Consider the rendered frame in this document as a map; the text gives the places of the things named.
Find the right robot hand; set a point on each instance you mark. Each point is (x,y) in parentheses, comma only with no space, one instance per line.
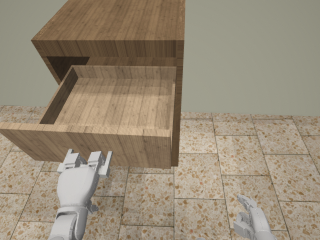
(247,225)

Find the cabinet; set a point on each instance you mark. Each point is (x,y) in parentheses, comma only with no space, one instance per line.
(117,33)

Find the robot left forearm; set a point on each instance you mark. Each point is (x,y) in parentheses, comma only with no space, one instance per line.
(70,223)

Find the handle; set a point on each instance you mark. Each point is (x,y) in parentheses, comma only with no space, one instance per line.
(103,171)

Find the left robot hand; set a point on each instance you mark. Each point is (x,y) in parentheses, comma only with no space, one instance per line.
(76,185)

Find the drawer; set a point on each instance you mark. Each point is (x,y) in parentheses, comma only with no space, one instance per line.
(128,110)

